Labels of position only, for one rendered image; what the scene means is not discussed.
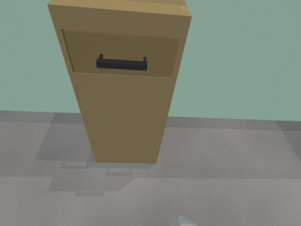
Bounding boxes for drawer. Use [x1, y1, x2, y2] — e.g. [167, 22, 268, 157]
[63, 29, 179, 77]

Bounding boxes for handle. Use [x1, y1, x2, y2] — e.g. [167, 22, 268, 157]
[96, 54, 147, 71]

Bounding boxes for cabinet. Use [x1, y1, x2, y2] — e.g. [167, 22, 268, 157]
[48, 0, 192, 163]

